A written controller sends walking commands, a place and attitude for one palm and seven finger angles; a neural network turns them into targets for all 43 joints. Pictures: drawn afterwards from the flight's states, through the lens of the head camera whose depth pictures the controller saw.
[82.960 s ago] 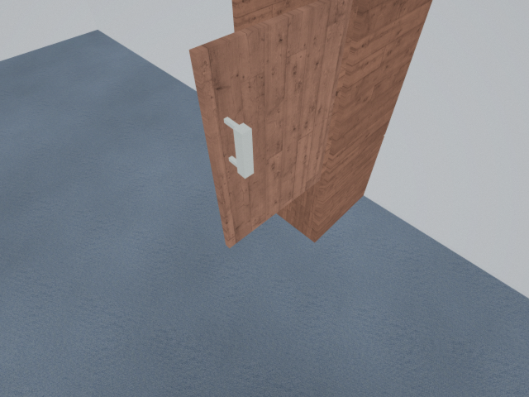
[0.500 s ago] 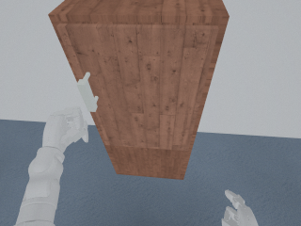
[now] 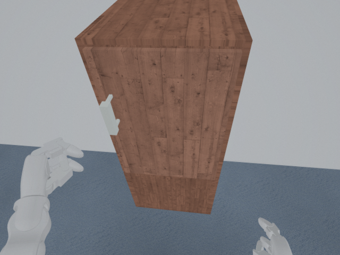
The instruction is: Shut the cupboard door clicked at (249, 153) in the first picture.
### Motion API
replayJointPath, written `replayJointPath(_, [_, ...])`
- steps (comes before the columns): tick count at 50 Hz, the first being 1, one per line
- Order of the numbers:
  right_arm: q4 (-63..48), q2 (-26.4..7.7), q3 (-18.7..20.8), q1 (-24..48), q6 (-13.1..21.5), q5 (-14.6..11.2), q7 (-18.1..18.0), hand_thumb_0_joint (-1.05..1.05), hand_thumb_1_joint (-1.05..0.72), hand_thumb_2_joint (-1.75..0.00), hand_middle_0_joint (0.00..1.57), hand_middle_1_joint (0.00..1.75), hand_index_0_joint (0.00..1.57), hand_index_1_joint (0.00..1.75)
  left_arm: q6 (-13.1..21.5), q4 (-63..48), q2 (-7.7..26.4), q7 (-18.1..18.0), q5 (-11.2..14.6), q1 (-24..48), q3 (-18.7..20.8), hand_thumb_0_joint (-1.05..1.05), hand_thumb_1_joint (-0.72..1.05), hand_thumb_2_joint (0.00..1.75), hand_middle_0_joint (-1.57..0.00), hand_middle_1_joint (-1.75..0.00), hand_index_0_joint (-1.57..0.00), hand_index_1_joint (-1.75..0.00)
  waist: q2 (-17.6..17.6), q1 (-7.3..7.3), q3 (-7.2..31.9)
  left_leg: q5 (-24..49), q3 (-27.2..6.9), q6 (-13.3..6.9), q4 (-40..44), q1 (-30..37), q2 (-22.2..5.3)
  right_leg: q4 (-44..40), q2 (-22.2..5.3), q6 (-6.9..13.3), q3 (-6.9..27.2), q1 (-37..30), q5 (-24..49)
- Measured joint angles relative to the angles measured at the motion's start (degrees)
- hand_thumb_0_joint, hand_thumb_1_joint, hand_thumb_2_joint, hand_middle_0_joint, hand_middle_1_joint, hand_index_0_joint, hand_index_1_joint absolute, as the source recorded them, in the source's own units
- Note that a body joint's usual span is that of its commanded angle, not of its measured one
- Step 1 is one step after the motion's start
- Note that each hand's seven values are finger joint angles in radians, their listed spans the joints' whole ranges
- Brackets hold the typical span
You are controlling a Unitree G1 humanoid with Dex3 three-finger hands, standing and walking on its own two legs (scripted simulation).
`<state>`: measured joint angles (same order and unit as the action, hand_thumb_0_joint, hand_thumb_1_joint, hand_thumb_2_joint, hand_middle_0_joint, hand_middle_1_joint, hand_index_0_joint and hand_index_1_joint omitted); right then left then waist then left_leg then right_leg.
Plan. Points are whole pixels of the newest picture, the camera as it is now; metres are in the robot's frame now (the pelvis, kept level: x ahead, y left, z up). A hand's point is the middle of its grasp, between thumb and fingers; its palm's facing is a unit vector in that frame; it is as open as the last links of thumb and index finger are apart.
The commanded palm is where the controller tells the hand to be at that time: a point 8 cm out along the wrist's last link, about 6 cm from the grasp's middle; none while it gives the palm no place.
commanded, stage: draw the hand back to the body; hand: left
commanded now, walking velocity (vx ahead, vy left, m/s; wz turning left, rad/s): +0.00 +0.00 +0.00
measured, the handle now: (111, 114) +0.51 +0.24 +0.05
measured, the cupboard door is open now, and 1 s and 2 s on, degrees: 0 0 0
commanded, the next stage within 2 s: step back with the hand held close in 0.78 s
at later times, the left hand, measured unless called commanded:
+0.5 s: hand (21, 179) +0.19 +0.28 +0.17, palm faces +0.48 -0.77 -0.42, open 6.8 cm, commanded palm +0.15 +0.31 +0.18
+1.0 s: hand (27, 175) +0.20 +0.28 +0.17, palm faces +0.46 -0.77 -0.43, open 7.4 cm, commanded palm +0.15 +0.31 +0.18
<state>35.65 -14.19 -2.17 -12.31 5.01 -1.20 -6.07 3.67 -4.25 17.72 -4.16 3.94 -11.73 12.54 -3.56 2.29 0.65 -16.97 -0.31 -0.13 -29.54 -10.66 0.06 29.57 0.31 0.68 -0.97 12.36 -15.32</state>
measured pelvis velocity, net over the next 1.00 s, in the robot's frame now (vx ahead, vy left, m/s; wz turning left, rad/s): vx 0.01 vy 0.01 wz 0.00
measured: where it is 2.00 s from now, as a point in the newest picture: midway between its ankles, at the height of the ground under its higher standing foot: outside the picture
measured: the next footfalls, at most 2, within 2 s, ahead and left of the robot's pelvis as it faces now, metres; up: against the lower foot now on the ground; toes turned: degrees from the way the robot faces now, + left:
none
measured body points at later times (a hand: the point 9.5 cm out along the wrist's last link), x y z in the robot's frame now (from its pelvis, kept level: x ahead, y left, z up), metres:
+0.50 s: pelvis +0.01 +0.01 +0.01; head -0.01 -0.02 +0.45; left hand +0.16 +0.32 +0.19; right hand +0.21 -0.20 -0.08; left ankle -0.01 +0.12 -0.74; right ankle +0.01 -0.11 -0.74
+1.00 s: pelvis +0.01 +0.01 +0.00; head -0.01 -0.02 +0.45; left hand +0.17 +0.31 +0.19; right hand +0.19 -0.22 -0.08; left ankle -0.01 +0.12 -0.74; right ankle +0.01 -0.11 -0.74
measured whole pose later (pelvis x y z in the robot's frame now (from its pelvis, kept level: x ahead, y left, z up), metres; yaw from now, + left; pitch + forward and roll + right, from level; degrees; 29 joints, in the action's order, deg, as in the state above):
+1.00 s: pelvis +0.01 +0.01 +0.00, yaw +0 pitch -2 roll -1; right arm 35.5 -13.5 -1.1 -11.5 4.5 -0.2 -4.1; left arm 6.6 -20.3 19.8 -5.6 2.9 -25.6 21.6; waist -5.0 2.7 0.8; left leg -16.4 -0.5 -0.6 -27.3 -8.4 -0.2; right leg 24.5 0.6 0.2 -1.2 8.7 -13.4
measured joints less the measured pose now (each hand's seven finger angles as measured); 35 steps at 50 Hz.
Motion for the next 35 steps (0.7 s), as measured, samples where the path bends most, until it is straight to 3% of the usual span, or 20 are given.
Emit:
replayJointPath(10, [0.4, 1.4, -0.4, 0.9, 0.8, 0.8, 1.3, 0.02, -0.90, -0.90, 0.20, 0.30, 0.20, 0.30, 0.7, -7.5, 0.5, -0.5, -0.7, -6.3, 2.7, 0.01, 0.89, 0.90, -0.72, -0.85, -0.72, -0.86, -0.5, 1.12, -0.5, 1.1, 0.6, -0.5, 4.1, 4.7, 0.5, -3.7, -0.5, -0.6, 0.6, -4.4, 1.1])
replayJointPath(24, [0.4, 1.3, 0.3, 0.8, 1.2, 1.3, 1.9, 0.02, -0.90, -0.90, 0.20, 0.30, 0.20, 0.30, 0.7, -16.8, 1.9, -0.8, -0.6, -14.1, 7.8, 0.01, 0.89, 0.90, -0.34, -0.45, -0.35, -0.45, -1.0, 2.51, -0.5, 0.9, 0.3, -0.9, 4.7, 6.0, 0.8, -4.9, -0.8, -1.0, 0.3, -6.1, 1.0])
replayJointPath(35, [1.1, 1.3, 0.4, 0.8, 1.0, 1.4, 1.5, 0.02, -0.90, -0.90, 0.20, 0.30, 0.20, 0.30, -0.1, -15.9, 0.9, -1.2, -0.8, -13.0, 6.7, 0.01, 0.89, 0.90, -0.23, -0.32, -0.23, -0.32, -0.7, 2.32, -1.0, 1.2, 0.2, -0.8, 4.9, 6.1, 0.9, -4.7, -0.9, -0.9, 0.2, -6.1, 1.0])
